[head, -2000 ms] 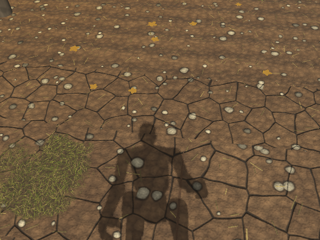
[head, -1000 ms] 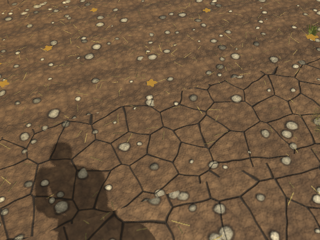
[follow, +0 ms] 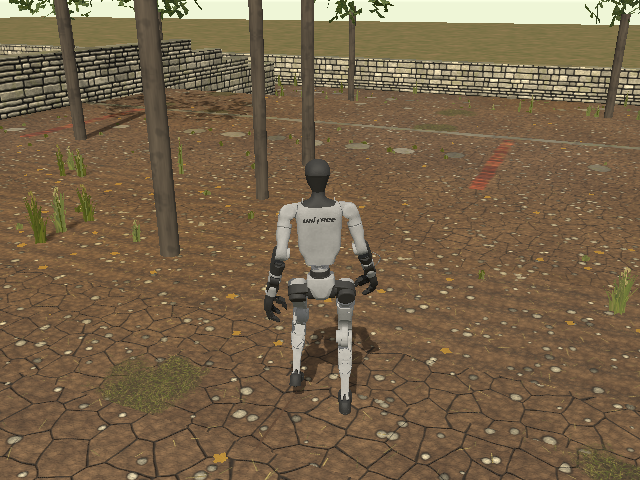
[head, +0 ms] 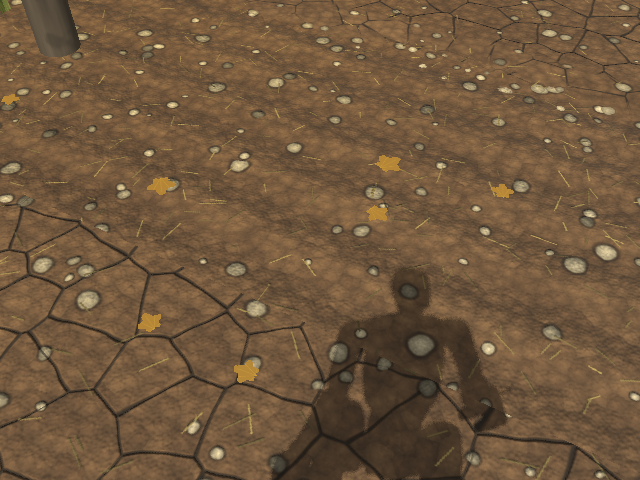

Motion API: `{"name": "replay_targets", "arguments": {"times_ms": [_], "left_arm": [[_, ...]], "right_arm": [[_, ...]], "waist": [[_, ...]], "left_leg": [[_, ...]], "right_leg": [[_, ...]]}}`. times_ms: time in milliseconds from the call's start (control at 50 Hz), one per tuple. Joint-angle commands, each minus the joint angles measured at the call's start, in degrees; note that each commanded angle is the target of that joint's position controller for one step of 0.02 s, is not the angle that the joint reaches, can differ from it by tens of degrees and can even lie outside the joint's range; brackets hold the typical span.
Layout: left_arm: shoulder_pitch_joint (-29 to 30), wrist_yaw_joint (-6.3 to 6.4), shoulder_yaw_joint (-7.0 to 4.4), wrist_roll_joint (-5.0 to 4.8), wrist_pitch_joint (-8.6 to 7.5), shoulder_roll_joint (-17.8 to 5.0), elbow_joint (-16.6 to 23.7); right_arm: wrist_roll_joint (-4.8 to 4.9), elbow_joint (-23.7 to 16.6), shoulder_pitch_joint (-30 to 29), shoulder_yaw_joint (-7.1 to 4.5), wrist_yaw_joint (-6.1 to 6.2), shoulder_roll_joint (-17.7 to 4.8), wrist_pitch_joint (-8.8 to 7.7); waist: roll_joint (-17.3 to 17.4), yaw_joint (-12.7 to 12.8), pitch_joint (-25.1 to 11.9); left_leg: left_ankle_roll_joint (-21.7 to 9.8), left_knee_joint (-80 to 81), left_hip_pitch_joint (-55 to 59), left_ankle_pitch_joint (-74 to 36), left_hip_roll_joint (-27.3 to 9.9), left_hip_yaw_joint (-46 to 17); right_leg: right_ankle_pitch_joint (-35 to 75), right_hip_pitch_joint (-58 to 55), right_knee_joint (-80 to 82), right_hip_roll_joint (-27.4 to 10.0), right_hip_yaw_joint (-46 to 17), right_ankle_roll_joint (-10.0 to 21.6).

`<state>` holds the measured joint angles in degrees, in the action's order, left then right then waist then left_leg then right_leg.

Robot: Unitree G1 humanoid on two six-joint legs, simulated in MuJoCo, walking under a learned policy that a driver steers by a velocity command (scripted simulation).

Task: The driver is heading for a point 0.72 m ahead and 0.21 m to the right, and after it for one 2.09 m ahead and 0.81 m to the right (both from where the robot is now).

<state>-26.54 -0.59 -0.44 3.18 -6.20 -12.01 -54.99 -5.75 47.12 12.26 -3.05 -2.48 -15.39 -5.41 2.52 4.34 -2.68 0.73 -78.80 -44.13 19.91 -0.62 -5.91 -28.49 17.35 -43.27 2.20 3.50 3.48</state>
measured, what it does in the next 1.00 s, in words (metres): goes down, turning right: left foot, then right foot 0.18 m lower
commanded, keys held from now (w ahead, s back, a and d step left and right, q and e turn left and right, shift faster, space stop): w+e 1.00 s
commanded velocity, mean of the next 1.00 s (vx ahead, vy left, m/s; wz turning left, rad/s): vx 0.50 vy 0.00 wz -0.44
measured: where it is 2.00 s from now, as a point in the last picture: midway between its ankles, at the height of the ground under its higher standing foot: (492, 389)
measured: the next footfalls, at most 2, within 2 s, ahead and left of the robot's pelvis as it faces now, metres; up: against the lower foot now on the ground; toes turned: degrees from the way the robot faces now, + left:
left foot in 0.12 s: +0.12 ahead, +0.13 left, +0.00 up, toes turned +0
right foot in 0.48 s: +0.40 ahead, -0.12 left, -0.18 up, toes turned -12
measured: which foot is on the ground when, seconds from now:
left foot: up 0.00-0.10, down 0.12-0.48, up 0.50-0.86, down 0.88-1.00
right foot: down 0.00-0.10, up 0.12-0.46, down 0.48-0.88, up 0.90-1.00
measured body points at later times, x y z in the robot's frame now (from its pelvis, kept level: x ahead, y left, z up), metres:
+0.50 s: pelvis +0.29 -0.02 -0.12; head +0.30 -0.04 +0.33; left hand +0.55 +0.16 -0.20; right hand +0.19 -0.26 -0.27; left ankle +0.11 +0.13 -0.65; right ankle +0.38 -0.11 -0.86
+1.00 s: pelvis +0.55 -0.06 -0.15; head +0.57 -0.06 +0.30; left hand +0.77 +0.13 -0.27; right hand +0.58 -0.37 -0.22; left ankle +0.65 +0.00 -0.88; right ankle +0.42 -0.13 -0.80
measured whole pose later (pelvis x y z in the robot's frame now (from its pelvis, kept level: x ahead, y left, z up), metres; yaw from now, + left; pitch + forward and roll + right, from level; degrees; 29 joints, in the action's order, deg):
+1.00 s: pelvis +0.55 -0.06 -0.15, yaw -31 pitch +4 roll +0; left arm -16.8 0.7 -4.8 -1.4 -1.0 -15.7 -42.1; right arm -0.4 37.6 7.4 -3.7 1.3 -11.8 -6.0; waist -2.3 0.4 -2.5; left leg -1.3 -30.6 -23.6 10.7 1.5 -0.2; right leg -22.4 28.3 -67.5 4.3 -6.1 2.4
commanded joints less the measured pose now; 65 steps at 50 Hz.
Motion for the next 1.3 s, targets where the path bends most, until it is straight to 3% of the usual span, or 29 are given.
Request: {"name": "replay_targets", "arguments": {"times_ms": [20,60,120,140,160,180,200,240,280,300,320,400,440,480,500,520,560,580,600,640,680,740,860,880,900,920,940,1000,1300], "left_arm": [[4.2,0.64,0.35,-0.22,-1.77,-3.71,3.09],[7.92,-1.12,-0.95,2.59,-1.25,-9.8,4.92],[24.82,-4.12,-2.89,1.04,-3.7,-14.69,12.52],[14.48,-6.39,-0.77,1.71,-4.13,-2.65,10.23],[9.68,-6.25,-0.18,-0.18,-4.2,0.2,11.48],[11.6,-5.06,-0.13,0.64,-3.21,-0.64,13.13],[13.21,-3.45,-1.08,2.4,-1.54,-3.75,12.39],[8.98,-2.33,0.56,5.7,0.14,-1.38,8.49],[6.63,-2.31,0.18,4.07,0.14,0.07,6.28],[12.32,-1.29,-1.67,-9.54,2.33,-2.74,10.77],[15.11,-1.01,-1.46,-10.48,3.46,-3.65,12.04],[24.92,-3.28,-1.3,-5.85,4.7,-3.1,14.91],[19.16,-4.45,-2.21,-6.52,4.43,-3.68,13.19],[0.71,-4.37,-5.04,-4.45,4.41,-8.28,7.49],[-1.33,-3.29,-5.23,-3.35,4.47,-11.13,6.04],[-0.16,-2.05,-5.35,-3.3,4.57,-13.39,8.2],[1.78,-0.33,-5.9,-3.66,4.76,-14.29,9.67],[8.25,-0.19,-4.96,-4.08,4.28,-11.42,10.53],[13.98,0.62,-5.0,-3.23,3.53,-12.29,12.53],[19.6,0.74,-4.18,-3.54,3.06,-9.38,14.71],[18.86,1.58,-4.89,-4.35,2.58,-10.47,15.33],[12.12,2.79,-5.56,-5.04,3.6,-10.68,13.35],[8.54,2.29,-5.65,-5.21,4.67,-7.37,14.52],[10.83,1.77,-4.93,-4.67,4.03,-5.04,15.89],[5.96,1.53,-3.94,-5.44,3.38,-2.21,17.2],[6.88,1.4,-3.97,-5.36,3.09,-5.89,18.05],[9.73,1.26,-5.09,-5.06,3.36,-9.38,18.03],[14.98,1.06,-5.77,-4.15,4.45,-8.54,19.52],[30.62,-1.91,-4.09,-4.65,3.89,-3.58,22.31]], "right_arm": [[0.91,-4.3,0.21,3.46,-1.54,4.23,-0.22],[-0.05,-0.35,13.91,2.98,-3.08,1.16,-0.81],[0.08,5.72,43.41,-1.55,-0.73,-7.88,-1.03],[-0.24,5.75,41.64,-0.45,0.39,-9.99,-1.65],[0.32,1.75,31.86,0.59,-0.03,-10.35,-1.94],[0.55,0.81,21.64,1.17,-0.07,-7.58,-2.22],[1.56,0.93,16.79,3.1,0.02,-0.98,-2.18],[1.11,-1.79,4.37,6.97,1.93,9.77,-2.37],[0.27,-1.95,4.84,6.51,3.95,5.6,-2.94],[8.39,0.72,2.38,2.04,5.62,-5.89,-2.24],[9.57,0.87,1.97,1.97,6.16,-7.52,-1.96],[8.52,4.74,12.02,1.39,5.16,-2.36,-0.93],[7.09,4.68,10.15,0.4,4.88,-3.29,0.48],[6.7,4.5,8.91,-0.8,4.37,-4.03,0.35],[4.54,1.11,9.62,-0.29,3.72,-0.12,-1.1],[5.09,-3.51,13.07,0.91,3.25,-0.07,-2.94],[7.39,-8.16,7.75,0.77,3.4,-1.85,-4.23],[7.43,-8.74,4.4,-0.02,4.71,-3.65,-3.52],[7.87,-9.83,3.26,-0.11,5.51,-3.46,-2.71],[5.15,-9.41,1.98,-1.15,6.08,-5.12,-0.58],[3.77,-11.33,-3.8,-0.9,5.77,-3.15,-0.51],[5.61,-12.68,-10.75,0.1,4.43,0.93,-0.67],[6.3,-13.36,-9.64,-2.58,3.21,-4.14,-2.14],[5.66,-12.24,-1.93,-3.55,3.58,-6.3,-2.28],[4.48,-10.4,7.05,-4.88,3.85,-10.68,-1.95],[5.7,-9.58,10.44,-5.19,3.69,-9.86,-1.77],[5.97,-10.87,8.02,-4.28,4.01,-6.5,-1.47],[5.07,-10.91,0.32,-2.96,4.05,-3.16,-0.06],[7.34,-1.91,6.84,-4.76,3.08,-8.61,0.26]], "waist": [[-3.66,-3.49,3.83],[-4.58,-9.26,3.07],[6.78,-28.17,-0.29],[13.9,-19.86,-6.71],[3.64,-12.59,-4.44],[1.57,-9.61,3.58],[-0.65,-7.74,4.89],[-3.58,-3.23,5.95],[0.19,-1.93,4.39],[0.22,0.23,6.05],[-0.57,0.45,6.9],[-1.13,-7.12,7.23],[0.79,-4.35,5.53],[-7.62,5.45,-1.7],[-17.61,2.83,-1.82],[-20.94,0.34,-10.68],[-8.0,0.72,-16.49],[0.47,-3.24,-11.88],[-4.75,-6.83,-7.73],[-0.5,-9.47,0.43],[-1.59,-7.78,-0.62],[-5.08,-3.54,-3.7],[-7.31,-5.09,-4.11],[-5.75,-9.1,-8.62],[8.54,-9.45,-17.19],[14.44,-10.89,-17.9],[8.25,-11.49,-10.94],[2.29,-6.8,0.29],[1.65,-9.05,5.52]], "left_leg": [[3.38,17.74,9.59,-3.09,-4.15,6.31],[1.86,5.99,31.46,-14.08,0.21,13.05],[0.12,23.24,66.81,-4.88,4.79,15.53],[-14.81,30.79,68.02,-25.32,-10.15,-9.01],[-24.46,41.22,55.61,-38.02,-18.45,-27.45],[-25.11,43.66,44.71,-14.45,-24.16,-34.37],[-23.73,43.7,36.08,0.17,-24.16,-34.58],[-17.37,39.97,19.95,1.72,-17.0,-17.77],[-12.05,38.6,0.37,11.13,-9.88,-0.42],[-10.21,42.49,-6.62,4.72,-10.38,-1.75],[-9.37,41.11,-5.1,4.66,-11.32,-0.44],[-6.02,27.51,21.01,1.3,-11.69,5.19],[-5.83,18.54,28.91,-10.27,-14.75,3.38],[-4.12,-17.54,20.09,-16.72,-5.57,14.12],[-2.49,-36.26,-7.63,20.98,-0.59,14.26],[-2.39,-35.17,-16.87,19.73,-2.28,4.87],[-0.44,-31.42,-24.58,10.93,-2.72,-0.45],[-1.17,-18.83,-23.91,0.0,-4.56,0.19],[1.3,-11.51,-21.11,-3.49,-5.25,-2.21],[5.0,5.77,-8.97,-4.96,-7.44,-2.02],[5.18,23.11,4.79,-12.9,-5.4,1.37],[4.69,38.19,15.69,-23.74,0.01,3.59],[-1.27,53.64,27.11,-15.71,1.23,1.13],[-4.5,51.6,40.77,-16.15,-4.87,-3.12],[-13.1,52.75,61.99,-9.83,-17.61,-21.71],[-16.62,57.32,64.67,5.99,-24.28,-38.22],[-15.04,59.12,59.8,11.68,-22.66,-34.74],[-11.38,63.39,40.25,-3.02,-16.02,-17.07],[-9.83,66.51,40.94,-19.19,-15.02,7.26]], "right_leg": [[16.94,15.1,16.3,-7.46,-12.55,11.98],[14.65,32.75,10.15,-4.27,-8.01,10.63],[28.62,48.45,-25.88,0.23,-5.04,8.11],[-7.91,48.99,-45.96,3.02,-7.6,5.32],[-5.62,47.81,-48.52,3.42,-14.07,4.66],[3.41,56.41,-48.07,-1.13,-17.96,4.1],[9.84,56.69,-46.23,-5.53,-17.08,3.07],[31.4,45.29,-25.21,-9.83,-15.93,0.59],[56.11,16.35,-11.05,-8.01,-5.6,0.06],[51.16,7.0,-9.68,-1.85,-7.63,-1.0],[49.03,5.99,-7.7,-1.92,-7.15,-1.82],[53.66,14.3,11.8,-3.14,-3.62,-0.97],[48.81,11.6,19.75,-6.65,-5.21,1.88],[56.87,-16.11,28.54,-4.02,-1.54,8.59],[75.14,-35.28,10.53,-8.88,-8.8,10.63],[72.93,-44.15,4.7,-13.85,-20.71,16.77],[39.12,-42.55,16.11,-20.97,-36.72,22.33],[17.74,-31.81,23.49,-20.24,-40.31,17.96],[21.25,-21.67,24.6,-22.77,-45.69,20.44],[31.64,-1.34,25.16,-15.92,-34.23,17.49],[36.89,8.42,24.97,-8.12,-24.43,13.86],[35.15,7.33,24.21,-5.71,-22.23,11.81],[21.5,-2.37,14.43,-4.87,-29.46,7.5],[20.7,4.73,4.21,-2.28,-25.73,5.33],[5.9,21.77,-13.36,4.99,-17.3,1.44],[-4.86,32.47,-24.99,2.95,-15.34,-0.04],[-0.45,37.05,-30.61,0.45,-15.3,-0.86],[10.27,32.07,-27.68,-4.83,-11.68,-1.87],[23.9,21.04,5.71,-4.94,-3.84,-1.5]]}}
